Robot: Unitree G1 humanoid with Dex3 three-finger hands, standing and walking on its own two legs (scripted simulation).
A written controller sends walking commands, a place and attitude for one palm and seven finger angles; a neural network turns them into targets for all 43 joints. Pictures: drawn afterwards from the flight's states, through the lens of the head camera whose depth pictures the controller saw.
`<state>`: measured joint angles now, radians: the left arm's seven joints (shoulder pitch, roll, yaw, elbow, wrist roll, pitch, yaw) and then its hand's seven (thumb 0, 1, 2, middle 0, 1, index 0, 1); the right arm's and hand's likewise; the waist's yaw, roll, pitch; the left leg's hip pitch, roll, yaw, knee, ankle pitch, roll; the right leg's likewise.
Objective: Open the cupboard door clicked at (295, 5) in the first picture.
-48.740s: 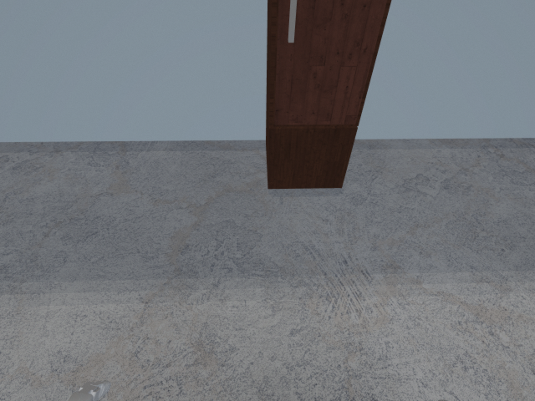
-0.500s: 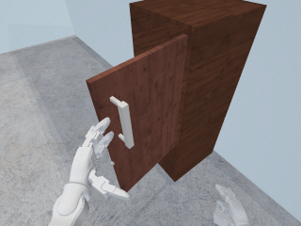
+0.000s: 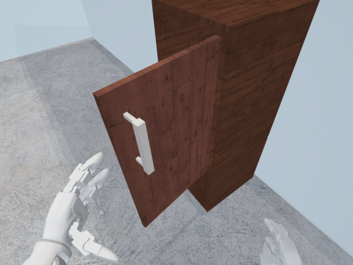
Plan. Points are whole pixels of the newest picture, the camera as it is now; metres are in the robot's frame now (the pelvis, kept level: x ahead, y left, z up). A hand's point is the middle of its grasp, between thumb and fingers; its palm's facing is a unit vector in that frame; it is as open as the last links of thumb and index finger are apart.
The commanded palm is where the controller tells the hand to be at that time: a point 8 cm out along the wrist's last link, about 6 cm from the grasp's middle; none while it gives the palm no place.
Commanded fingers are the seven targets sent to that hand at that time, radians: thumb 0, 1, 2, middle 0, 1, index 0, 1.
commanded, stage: draw the hand back to the body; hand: left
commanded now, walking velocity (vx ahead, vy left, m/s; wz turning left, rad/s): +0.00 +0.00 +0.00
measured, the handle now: (139, 145) +0.35 +0.11 +0.12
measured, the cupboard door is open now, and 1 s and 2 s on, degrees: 99 99 99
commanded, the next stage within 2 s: step back with the hand held close in 1.64 s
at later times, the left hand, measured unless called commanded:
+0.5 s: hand (76, 210) +0.18 +0.19 +0.13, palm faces -0.03 -1.00 -0.08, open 16.3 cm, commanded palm +0.16 +0.25 +0.14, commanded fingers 0.00 -0.40 0.34 -0.15 -0.30 -0.15 -0.30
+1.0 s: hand (37, 189) +0.21 +0.26 +0.15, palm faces +0.33 -0.87 -0.37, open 12.3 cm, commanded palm +0.16 +0.31 +0.17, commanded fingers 0.00 0.48 0.72 -0.19 -0.30 -0.19 -0.30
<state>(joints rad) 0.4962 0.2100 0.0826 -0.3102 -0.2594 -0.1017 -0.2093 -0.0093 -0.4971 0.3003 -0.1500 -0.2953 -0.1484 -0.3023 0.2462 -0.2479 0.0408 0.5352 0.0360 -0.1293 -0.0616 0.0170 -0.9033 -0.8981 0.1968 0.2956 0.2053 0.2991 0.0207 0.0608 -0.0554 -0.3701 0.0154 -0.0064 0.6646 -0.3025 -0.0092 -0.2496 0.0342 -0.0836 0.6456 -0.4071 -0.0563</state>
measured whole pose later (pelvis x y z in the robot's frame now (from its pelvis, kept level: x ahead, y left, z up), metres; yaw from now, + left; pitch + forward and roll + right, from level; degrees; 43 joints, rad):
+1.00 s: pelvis +0.01 +0.04 +0.02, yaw -2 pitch -3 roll +0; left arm 0.50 0.32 0.23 -0.40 -0.06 -0.08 0.11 0.00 0.15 0.58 -0.18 -0.30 -0.18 -0.30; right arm 0.19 -0.22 0.05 0.64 0.00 -0.11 -0.09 0.02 -0.90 -0.90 0.20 0.30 0.21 0.30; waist 0.06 0.05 0.03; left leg -0.16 -0.02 0.04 0.43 -0.21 0.04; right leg -0.04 0.00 -0.04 0.38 -0.28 -0.01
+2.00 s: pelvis -0.01 +0.03 +0.02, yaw -3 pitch +0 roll -1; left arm 0.55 0.38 0.36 -0.44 -0.07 -0.12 0.10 0.02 0.89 0.90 -0.21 -0.30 -0.21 -0.30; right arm 0.15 -0.25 0.00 0.58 0.02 0.01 -0.08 0.02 -0.90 -0.90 0.20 0.30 0.21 0.30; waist 0.02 0.07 0.03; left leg -0.25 0.01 0.05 0.43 -0.18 0.03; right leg -0.13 0.03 -0.03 0.36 -0.23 -0.01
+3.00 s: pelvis -0.19 +0.09 +0.02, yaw -4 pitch +3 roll -5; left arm 0.56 0.44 0.42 -0.63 -0.07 -0.20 0.16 0.02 0.89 0.90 -0.21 -0.30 -0.21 -0.30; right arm 0.18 -0.15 0.02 0.62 -0.01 -0.12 -0.04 0.01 -0.90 -0.90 0.20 0.30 0.21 0.30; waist 0.01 0.00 -0.02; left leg -0.44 0.05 0.03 0.28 0.09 0.06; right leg -0.23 0.08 -0.02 0.79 -0.54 -0.01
